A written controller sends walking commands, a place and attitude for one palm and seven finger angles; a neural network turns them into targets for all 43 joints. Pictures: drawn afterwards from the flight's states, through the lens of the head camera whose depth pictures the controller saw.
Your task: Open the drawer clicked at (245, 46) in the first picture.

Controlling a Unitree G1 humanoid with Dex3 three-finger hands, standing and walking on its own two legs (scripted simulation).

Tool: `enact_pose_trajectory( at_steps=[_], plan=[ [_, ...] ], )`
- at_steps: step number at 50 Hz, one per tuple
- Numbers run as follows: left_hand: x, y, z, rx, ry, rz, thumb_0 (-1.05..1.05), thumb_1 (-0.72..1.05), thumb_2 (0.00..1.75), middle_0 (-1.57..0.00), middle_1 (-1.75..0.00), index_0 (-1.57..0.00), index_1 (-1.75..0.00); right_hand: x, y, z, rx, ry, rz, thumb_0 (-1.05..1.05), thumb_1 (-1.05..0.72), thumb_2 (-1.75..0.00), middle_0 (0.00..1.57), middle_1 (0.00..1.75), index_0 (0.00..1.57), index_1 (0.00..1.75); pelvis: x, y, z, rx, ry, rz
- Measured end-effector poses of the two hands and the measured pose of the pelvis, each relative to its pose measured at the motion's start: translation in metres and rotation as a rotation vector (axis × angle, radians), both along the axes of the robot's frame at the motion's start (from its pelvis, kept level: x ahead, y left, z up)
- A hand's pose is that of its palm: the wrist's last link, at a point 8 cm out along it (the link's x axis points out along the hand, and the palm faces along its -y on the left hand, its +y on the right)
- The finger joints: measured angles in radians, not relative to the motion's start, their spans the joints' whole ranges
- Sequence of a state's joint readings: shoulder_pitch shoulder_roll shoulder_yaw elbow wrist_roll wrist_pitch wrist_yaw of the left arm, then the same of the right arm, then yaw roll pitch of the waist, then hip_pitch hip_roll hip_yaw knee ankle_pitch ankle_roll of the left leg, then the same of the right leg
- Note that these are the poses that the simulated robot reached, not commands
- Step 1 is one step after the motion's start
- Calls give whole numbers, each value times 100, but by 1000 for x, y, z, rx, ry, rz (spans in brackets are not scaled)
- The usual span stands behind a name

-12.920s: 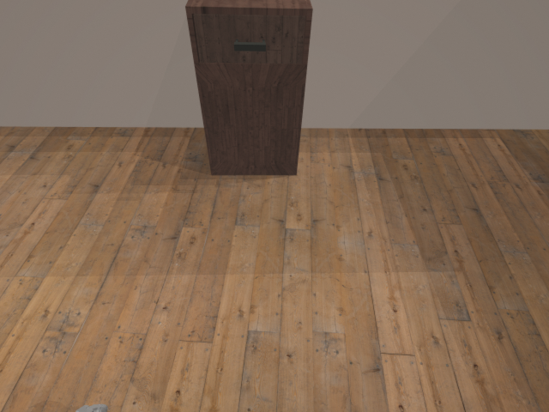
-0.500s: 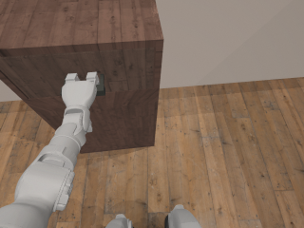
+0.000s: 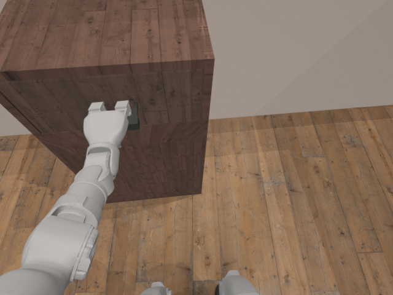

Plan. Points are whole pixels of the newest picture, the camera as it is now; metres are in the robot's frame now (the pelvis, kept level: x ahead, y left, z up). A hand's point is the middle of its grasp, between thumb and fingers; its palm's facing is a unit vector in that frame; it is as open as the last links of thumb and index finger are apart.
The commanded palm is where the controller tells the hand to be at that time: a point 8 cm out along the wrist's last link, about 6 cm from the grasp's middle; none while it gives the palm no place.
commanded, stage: close the thumb around the handle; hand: left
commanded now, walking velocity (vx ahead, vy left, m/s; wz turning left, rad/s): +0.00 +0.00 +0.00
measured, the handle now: (112, 116) +0.51 +0.18 +0.00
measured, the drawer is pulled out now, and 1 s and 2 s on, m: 0.00 0.09 0.21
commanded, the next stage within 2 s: pull the drawer open in 0.12 s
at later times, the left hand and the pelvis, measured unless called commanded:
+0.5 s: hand (114, 147) +0.44 +0.17 -0.02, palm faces -0.04 -0.04 -1.00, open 5.6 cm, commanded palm +0.40 +0.16 +0.03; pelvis +0.01 +0.00 +0.01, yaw -1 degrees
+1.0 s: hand (112, 176) +0.37 +0.17 -0.02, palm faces -0.03 -0.05 -1.00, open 5.6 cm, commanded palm +0.33 +0.17 +0.03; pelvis +0.01 -0.01 +0.02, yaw +0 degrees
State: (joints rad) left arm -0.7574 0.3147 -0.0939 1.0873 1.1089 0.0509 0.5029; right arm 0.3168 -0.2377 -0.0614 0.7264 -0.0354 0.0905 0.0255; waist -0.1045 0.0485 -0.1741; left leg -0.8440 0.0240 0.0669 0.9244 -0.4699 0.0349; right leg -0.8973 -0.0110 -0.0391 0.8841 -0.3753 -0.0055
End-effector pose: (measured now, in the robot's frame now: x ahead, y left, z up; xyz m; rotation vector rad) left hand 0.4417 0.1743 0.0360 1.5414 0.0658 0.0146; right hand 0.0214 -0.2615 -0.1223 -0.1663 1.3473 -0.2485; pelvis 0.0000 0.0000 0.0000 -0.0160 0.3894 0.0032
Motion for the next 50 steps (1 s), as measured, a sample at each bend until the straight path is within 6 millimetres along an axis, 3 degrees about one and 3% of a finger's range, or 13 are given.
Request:
enact_pose_trajectory(
  at_steps=[3, 16, 24, 42, 50],
  plan=[
    [0, 0, 0, 4, 6, 4, 0, 71, 82, -36, -134, -40, -133, 4, 0, 0, 0, -4, 2, 0, -91, -90, 20, 30, 20, 30, 1, 0, 1, 0, -2, 1],
    [0, 0, 0, 6, 16, 6, 0, 71, 80, -36, -135, -39, -135, 12, -2, 1, 3, -17, 2, 0, -91, -90, 20, 30, 20, 30, 4, -3, 2, 1, -3, 1],
    [-17, -1, 0, -12, 12, 4, 1, 72, 78, -33, -135, -39, -135, 19, 1, 4, 30, -19, -7, 0, -91, -90, 20, 30, 20, 30, 13, -4, 8, 2, -22, -10],
    [-73, -5, 0, -20, 0, 12, 2, 72, 80, -31, -135, -40, -135, 99, 2, 19, 42, -204, 81, 0, -91, -90, 20, 30, 20, 30, 18, -9, 17, 9, -93, -1],
    [-93, -6, 0, -22, -2, 14, 2, 71, 81, -31, -135, -41, -135, 116, 4, 24, 43, -265, 112, 0, -91, -90, 20, 30, 20, 30, 14, -12, 18, 14, -116, 2]
  ],
)
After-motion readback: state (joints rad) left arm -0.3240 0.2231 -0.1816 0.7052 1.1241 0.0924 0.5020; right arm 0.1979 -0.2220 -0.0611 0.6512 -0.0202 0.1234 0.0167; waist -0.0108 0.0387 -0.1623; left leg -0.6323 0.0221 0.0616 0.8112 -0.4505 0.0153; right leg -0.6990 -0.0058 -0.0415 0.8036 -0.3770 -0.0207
